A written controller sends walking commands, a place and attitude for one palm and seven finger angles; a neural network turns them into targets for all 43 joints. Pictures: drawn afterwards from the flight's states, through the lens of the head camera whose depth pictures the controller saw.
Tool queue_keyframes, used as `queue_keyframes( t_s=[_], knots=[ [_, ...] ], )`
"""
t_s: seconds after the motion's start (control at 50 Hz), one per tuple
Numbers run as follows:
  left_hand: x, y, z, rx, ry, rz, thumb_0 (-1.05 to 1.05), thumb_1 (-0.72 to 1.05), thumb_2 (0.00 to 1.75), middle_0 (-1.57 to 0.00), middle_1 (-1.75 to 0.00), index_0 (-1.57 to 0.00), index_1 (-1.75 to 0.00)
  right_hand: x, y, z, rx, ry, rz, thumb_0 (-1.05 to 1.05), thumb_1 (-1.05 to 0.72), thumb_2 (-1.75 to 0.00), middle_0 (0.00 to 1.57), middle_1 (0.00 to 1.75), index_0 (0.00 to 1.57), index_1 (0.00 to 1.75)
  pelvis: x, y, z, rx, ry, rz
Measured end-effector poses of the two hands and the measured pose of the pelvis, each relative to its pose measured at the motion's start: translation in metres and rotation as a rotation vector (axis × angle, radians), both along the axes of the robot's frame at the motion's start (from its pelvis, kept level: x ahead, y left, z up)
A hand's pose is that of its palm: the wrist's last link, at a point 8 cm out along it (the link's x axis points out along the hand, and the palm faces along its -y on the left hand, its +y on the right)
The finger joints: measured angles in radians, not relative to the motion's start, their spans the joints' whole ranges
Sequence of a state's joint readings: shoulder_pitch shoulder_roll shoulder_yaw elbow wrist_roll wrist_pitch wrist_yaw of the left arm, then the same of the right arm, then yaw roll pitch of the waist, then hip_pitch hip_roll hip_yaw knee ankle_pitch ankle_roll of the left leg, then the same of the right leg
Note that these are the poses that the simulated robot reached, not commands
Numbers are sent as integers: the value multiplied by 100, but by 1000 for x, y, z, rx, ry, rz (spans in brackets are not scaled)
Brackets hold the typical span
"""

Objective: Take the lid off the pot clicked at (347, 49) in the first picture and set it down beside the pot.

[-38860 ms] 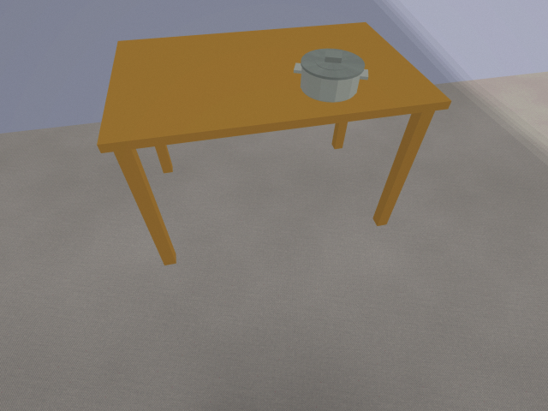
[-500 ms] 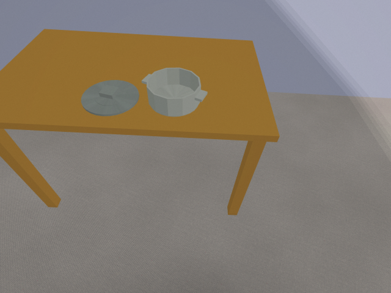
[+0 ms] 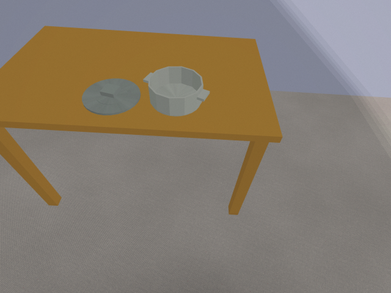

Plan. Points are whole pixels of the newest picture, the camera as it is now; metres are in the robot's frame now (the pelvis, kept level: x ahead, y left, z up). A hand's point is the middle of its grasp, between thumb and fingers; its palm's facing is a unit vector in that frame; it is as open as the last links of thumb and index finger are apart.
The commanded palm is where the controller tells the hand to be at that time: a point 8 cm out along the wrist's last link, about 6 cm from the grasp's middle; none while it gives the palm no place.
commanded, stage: let the arm hang, fingers relaxed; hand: left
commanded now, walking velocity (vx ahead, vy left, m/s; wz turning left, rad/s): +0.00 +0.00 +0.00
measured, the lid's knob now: (110, 90) +0.75 +0.35 -0.06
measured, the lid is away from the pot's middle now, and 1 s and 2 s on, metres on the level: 0.24 0.24 0.24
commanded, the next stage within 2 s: look to check the result in 0.32 s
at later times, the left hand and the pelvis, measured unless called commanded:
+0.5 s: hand out of the picture +0.02 +0.17 -0.18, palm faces +0.06 -0.98 -0.19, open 7.3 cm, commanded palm none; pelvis +0.01 -0.01 +0.00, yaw +0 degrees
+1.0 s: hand out of the picture +0.02 +0.17 -0.18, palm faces +0.07 -0.98 -0.18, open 7.3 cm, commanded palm none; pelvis +0.01 +0.00 +0.00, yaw +0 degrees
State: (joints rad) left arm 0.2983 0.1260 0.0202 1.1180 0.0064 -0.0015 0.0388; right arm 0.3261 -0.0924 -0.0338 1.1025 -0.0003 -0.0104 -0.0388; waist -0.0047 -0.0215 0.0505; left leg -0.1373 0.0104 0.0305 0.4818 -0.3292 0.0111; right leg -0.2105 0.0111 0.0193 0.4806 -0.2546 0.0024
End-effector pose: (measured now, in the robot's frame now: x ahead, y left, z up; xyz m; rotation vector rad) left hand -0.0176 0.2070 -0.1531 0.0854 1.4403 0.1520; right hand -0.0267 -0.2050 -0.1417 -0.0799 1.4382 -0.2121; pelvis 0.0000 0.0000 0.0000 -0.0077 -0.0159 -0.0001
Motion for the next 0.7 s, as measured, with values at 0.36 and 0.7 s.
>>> queue_keyframes(
  t_s=[0.36, 0.7],
  knots=[
    [26, 8, 3, 39, -47, -2, 1, 92, 90, -20, -29, -20, -30, 19, -8, -2, -4, -16, 8, 0, -92, -90, 20, 30, 20, 30, 10, -5, -1, 0, 5, 2],
    [35, 12, 2, 37, -64, 1, 1, 93, 90, -20, -29, -20, -30, 23, -6, -1, -13, -17, 10, 0, -91, -90, 20, 30, 20, 30, 13, -2, -1, -3, 1, 5]
  ],
)
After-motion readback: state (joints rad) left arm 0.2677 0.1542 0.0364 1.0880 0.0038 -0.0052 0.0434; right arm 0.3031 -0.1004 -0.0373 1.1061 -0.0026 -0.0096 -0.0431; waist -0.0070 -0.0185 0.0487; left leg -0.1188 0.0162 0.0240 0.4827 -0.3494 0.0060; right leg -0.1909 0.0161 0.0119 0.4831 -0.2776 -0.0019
